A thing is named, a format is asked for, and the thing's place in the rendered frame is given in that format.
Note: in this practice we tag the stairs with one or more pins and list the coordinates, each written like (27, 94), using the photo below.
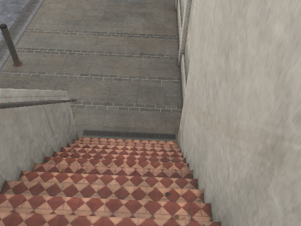
(98, 181)

